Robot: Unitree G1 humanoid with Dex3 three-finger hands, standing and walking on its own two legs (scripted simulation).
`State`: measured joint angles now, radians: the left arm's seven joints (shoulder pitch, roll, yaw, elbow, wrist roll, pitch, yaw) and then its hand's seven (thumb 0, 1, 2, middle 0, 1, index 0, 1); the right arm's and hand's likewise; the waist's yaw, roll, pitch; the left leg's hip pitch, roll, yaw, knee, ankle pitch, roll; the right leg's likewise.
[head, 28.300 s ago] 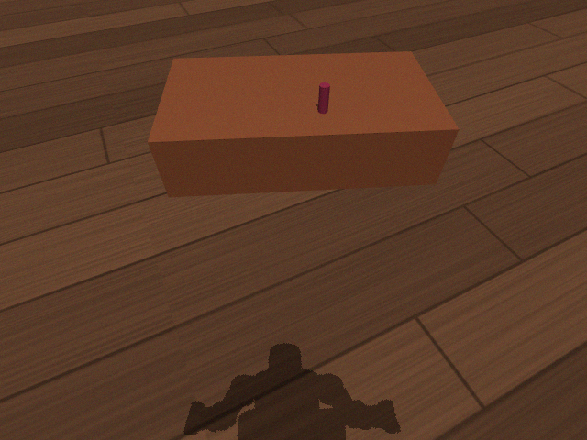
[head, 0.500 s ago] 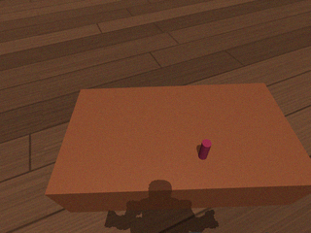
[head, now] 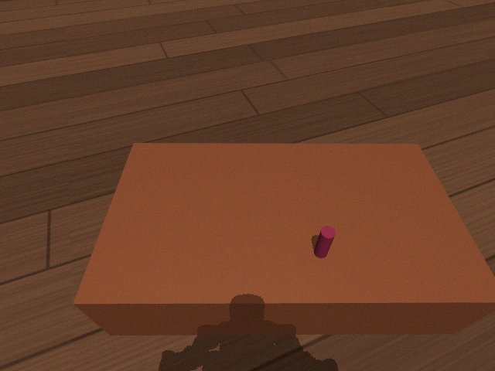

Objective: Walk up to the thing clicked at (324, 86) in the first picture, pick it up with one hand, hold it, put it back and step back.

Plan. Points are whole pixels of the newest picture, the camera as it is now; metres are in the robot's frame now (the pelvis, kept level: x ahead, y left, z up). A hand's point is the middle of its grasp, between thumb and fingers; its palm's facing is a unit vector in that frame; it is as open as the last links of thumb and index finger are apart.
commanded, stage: stand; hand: right
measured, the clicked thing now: (324, 242) +0.55 -0.23 -0.38
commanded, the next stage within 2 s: none
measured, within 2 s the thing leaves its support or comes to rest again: neither
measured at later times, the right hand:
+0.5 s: hand out of the picture +0.07 -0.24 -0.16, palm faces -0.05 +0.94 -0.34, open 7.4 cm
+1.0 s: hand out of the picture +0.09 -0.24 -0.16, palm faces -0.05 +0.94 -0.34, open 7.4 cm
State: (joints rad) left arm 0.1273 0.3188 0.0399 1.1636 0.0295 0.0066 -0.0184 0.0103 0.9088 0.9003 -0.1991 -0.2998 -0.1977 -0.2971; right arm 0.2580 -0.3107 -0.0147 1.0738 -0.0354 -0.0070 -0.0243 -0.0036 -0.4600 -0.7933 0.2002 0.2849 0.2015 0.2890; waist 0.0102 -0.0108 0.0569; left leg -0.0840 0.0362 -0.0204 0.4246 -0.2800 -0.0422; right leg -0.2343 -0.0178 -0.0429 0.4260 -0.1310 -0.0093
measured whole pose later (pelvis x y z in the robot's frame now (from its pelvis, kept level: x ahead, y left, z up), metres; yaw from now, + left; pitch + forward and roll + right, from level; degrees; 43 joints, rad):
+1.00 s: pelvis +0.03 +0.01 +0.01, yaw +1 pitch -2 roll +0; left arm 0.08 0.33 0.01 1.17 0.01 -0.01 -0.01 0.01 0.91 0.90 -0.20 -0.30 -0.20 -0.30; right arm 0.15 -0.34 0.00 1.11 -0.02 0.00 -0.01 0.00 -0.90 -0.90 0.21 0.30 0.21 0.30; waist 0.01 0.01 0.06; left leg -0.03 0.03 -0.03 0.33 -0.26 -0.03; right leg -0.19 -0.03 -0.06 0.37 -0.14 0.01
